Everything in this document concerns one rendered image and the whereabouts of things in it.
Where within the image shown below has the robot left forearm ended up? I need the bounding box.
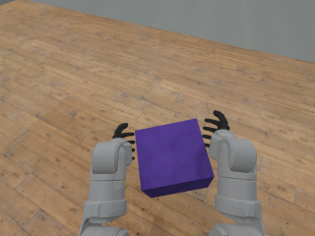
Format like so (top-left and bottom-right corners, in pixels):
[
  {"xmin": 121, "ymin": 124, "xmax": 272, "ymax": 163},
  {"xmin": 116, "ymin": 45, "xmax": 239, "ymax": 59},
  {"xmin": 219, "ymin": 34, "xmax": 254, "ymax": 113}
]
[{"xmin": 78, "ymin": 138, "xmax": 133, "ymax": 236}]

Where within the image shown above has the left robot upper arm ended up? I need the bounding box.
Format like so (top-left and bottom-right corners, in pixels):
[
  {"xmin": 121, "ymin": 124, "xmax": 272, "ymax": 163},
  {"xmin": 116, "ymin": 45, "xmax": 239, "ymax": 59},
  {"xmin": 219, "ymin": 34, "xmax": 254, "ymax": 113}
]
[{"xmin": 81, "ymin": 225, "xmax": 130, "ymax": 236}]

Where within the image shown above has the robot right forearm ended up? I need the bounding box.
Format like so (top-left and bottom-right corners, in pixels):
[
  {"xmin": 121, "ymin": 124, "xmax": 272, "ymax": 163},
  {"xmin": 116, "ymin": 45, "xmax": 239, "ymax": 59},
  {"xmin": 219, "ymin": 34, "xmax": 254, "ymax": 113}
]
[{"xmin": 208, "ymin": 129, "xmax": 266, "ymax": 236}]

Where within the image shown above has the right robot hand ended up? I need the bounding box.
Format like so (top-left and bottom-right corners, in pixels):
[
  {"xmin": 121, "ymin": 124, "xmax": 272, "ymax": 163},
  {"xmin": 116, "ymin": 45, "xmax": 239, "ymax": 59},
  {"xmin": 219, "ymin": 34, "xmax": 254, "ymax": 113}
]
[{"xmin": 202, "ymin": 110, "xmax": 230, "ymax": 148}]

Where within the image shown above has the right robot upper arm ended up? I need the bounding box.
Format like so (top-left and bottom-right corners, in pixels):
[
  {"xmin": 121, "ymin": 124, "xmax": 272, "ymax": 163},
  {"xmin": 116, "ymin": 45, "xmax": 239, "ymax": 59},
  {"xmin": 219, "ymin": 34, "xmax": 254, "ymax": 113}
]
[{"xmin": 209, "ymin": 223, "xmax": 263, "ymax": 236}]

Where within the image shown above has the carton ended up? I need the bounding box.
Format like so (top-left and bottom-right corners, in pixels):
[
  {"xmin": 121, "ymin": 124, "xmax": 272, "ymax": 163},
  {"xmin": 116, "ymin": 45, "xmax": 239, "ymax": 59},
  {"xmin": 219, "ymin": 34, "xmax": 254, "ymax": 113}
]
[{"xmin": 135, "ymin": 118, "xmax": 215, "ymax": 198}]

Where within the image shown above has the left robot hand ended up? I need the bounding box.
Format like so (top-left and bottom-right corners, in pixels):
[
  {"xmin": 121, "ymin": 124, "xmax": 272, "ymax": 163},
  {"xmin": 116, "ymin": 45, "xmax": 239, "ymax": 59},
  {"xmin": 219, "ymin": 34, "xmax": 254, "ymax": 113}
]
[{"xmin": 112, "ymin": 123, "xmax": 135, "ymax": 160}]

